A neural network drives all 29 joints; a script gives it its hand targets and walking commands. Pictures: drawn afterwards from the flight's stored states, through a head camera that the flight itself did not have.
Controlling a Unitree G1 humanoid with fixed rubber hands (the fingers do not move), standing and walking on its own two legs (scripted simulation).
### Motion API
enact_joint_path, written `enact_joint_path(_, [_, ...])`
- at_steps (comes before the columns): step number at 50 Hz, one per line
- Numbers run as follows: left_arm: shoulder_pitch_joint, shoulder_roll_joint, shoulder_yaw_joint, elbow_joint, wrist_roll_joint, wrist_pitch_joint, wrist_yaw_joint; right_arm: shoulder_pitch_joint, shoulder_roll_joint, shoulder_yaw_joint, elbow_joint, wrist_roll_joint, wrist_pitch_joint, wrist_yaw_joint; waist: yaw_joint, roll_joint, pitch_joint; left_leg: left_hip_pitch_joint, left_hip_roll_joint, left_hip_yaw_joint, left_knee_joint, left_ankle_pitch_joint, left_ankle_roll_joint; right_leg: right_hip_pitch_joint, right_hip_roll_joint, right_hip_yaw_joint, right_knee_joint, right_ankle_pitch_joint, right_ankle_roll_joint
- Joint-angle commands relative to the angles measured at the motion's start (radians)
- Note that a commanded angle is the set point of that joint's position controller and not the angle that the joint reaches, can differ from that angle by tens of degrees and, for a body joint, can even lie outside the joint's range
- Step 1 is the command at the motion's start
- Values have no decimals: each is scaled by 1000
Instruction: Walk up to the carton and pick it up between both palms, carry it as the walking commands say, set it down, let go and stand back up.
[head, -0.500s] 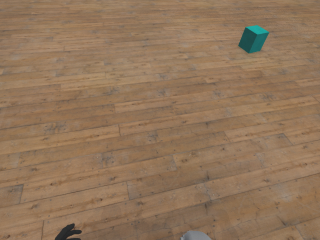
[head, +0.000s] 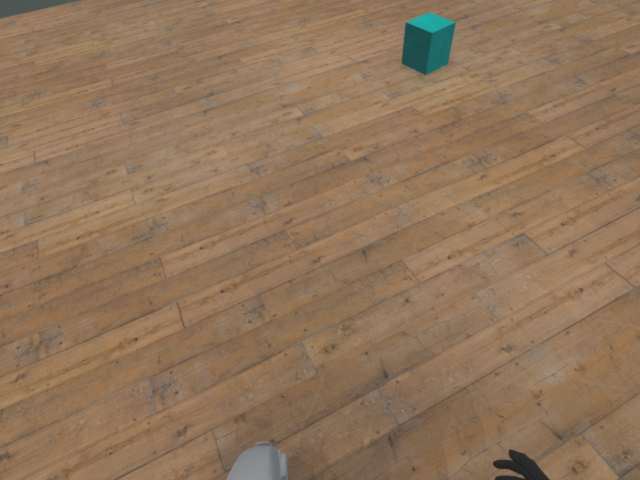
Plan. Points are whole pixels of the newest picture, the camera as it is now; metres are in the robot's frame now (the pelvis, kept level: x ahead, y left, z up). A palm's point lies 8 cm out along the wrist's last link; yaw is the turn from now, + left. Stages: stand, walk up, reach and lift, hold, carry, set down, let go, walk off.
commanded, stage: walk up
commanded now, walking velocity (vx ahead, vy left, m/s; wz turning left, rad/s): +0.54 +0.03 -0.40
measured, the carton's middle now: (427, 43) +2.55 -0.54 -0.65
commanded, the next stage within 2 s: none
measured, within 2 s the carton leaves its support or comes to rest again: neither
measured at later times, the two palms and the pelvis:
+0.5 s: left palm (201, 308) +0.41 +0.25 -0.13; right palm (526, 422) +0.22 -0.25 -0.11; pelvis +0.29 +0.01 +0.00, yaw -9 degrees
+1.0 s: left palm (263, 244) +0.54 +0.15 -0.11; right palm (532, 235) +0.57 -0.37 -0.13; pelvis +0.52 -0.11 +0.01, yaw -10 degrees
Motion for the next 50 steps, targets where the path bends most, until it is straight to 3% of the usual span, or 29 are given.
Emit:
enact_joint_path(1, [24,146,26,-51,-9,-28,13,-103,-34,-2,-77,9,3,11,-2,-158,70,-97,-18,2,-141,98,4,41,-240,190,-146,497,-101])
enact_joint_path(5, [113,149,23,-16,-6,-28,18,-283,-1,18,-106,25,5,20,49,-194,103,0,-64,56,-375,176,49,48,-235,143,-163,568,-75])
enact_joint_path(7, [151,154,23,7,-8,-27,22,-313,-5,15,-106,28,1,16,54,-195,104,58,-83,69,-458,175,69,74,-244,137,-141,661,-56])
enact_joint_path(9, [149,172,26,22,-12,-28,28,-240,-33,2,-76,32,-6,2,16,-204,57,213,-108,83,-527,142,93,87,-236,114,-45,873,-26])
enact_joint_path(10, [157,179,27,33,-16,-27,30,-145,-56,-9,-43,35,-11,-8,-23,-193,-10,349,-115,87,-548,108,102,82,-221,107,68,924,-21])
enact_joint_path(11, [165,173,24,46,-22,-23,31,22,-95,-27,11,30,-24,-22,-99,-160,-133,604,-113,77,-562,61,114,-3,-171,80,276,835,-19])
enact_joint_path(12, [167,136,11,36,-19,-26,30,188,-184,-55,58,11,-38,-39,-171,-60,-238,865,90,-148,-554,20,139,-245,-88,57,576,434,-3])
enact_joint_path(13, [200,88,9,-3,-29,-25,27,269,-272,-70,69,-1,-43,-47,-167,148,-365,1026,410,-608,-730,42,216,-488,33,34,864,-184,23])
enact_joint_path(14, [177,117,22,-5,-18,-24,23,254,-255,-65,81,22,-38,-45,-143,114,-408,966,411,-680,-791,-32,242,-488,-24,146,982,-174,4])
enact_joint_path(15, [135,123,23,-5,-13,-22,19,169,-186,-48,81,22,-37,-47,-103,82,-285,822,353,-544,-802,-73,231,-500,-73,138,1005,-85,-2])
enact_joint_path(17, [65,81,22,-11,-1,-9,7,55,-69,-13,80,17,-47,-48,-40,26,-72,539,257,-341,-862,-65,198,-490,-124,109,950,15,8])
enact_joint_path(18, [69,62,26,-9,7,7,-3,44,-42,-4,94,18,-54,-49,-16,23,-26,453,242,-274,-873,3,187,-459,-138,100,919,32,22])
enact_joint_path(20, [64,27,26,-7,16,35,-21,78,-34,-4,117,20,-64,-48,1,24,-5,380,225,-191,-859,123,180,-422,-141,70,868,59,43])
enact_joint_path(23, [-33,17,25,-38,14,60,-49,126,-68,-17,142,20,-64,-54,-8,67,28,370,202,-119,-874,92,164,-463,-150,42,760,173,70])
enact_joint_path(27, [-217,5,17,-81,4,69,-71,192,-92,-26,156,18,-59,-59,-46,107,81,390,177,-44,-913,13,146,-461,-140,-2,517,253,90])
enact_joint_path(29, [-296,7,16,-92,-2,64,-77,218,-104,-33,156,14,-60,-60,-67,125,97,398,172,-11,-938,-19,137,-407,-132,-31,395,258,84])
enact_joint_path(32, [-344,23,16,-86,0,45,-66,251,-96,-36,164,12,-58,-50,-94,206,101,427,148,37,-932,-90,159,-338,-109,-86,287,156,79])
enact_joint_path(34, [-350,37,21,-78,11,34,-58,285,-117,-43,169,15,-48,-51,-103,154,106,466,178,17,-875,-51,170,-315,-88,-112,220,86,71])
enact_joint_path(35, [-315,47,26,-61,17,26,-53,288,-135,-46,171,19,-43,-52,-83,107,83,463,182,27,-794,6,165,-241,-69,-135,160,86,64])
enact_joint_path(36, [-232,70,37,-24,22,12,-43,291,-133,-42,174,24,-40,-49,-41,27,15,434,152,55,-624,117,155,-89,-45,-159,111,68,47])
enact_joint_path(37, [-87,123,55,25,32,-5,-29,300,-86,-26,166,22,-39,-47,19,-101,-103,316,88,86,-353,131,129,140,-101,-71,93,32,24])
enact_joint_path(38, [71,250,86,52,48,-15,-9,272,18,-1,122,22,-51,-44,102,-388,-187,23,-47,129,-5,-227,70,296,-404,365,-63,-148,-68])
enact_joint_path(39, [154,311,93,64,16,-9,0,260,-21,-9,123,1,-46,-47,107,-252,-245,-73,-52,-24,165,-328,79,297,-548,635,-140,-118,-125])
enact_joint_path(40, [85,261,79,53,12,-11,2,234,-31,-15,129,3,-47,-48,69,-182,-174,-105,-1,-77,233,-252,85,241,-512,569,-100,-17,-121])
enact_joint_path(41, [-17,188,60,41,10,-20,4,209,-16,-13,133,11,-48,-44,25,-162,-74,-92,40,-76,197,-151,83,134,-440,427,-83,129,-108])
enact_joint_path(42, [-84,134,51,32,8,-26,3,211,-17,-16,137,14,-40,-38,-14,-153,-35,-30,56,-81,134,-85,75,47,-378,313,-90,169,-79])
enact_joint_path(43, [-110,105,42,27,6,-32,3,217,-16,-17,140,11,-28,-30,-34,-185,-17,17,51,-72,91,-51,64,-5,-339,245,-109,205,-55])
enact_joint_path(45, [-74,84,33,43,3,-38,1,177,-8,-17,133,3,-5,-11,-42,-214,4,48,29,-38,52,-4,54,-30,-314,162,-133,289,-51])
enact_joint_path(50, [33,101,27,67,-2,-47,10,-19,2,-7,94,16,18,11,-6,-204,87,2,13,-4,-174,131,43,4,-315,67,-196,319,-52])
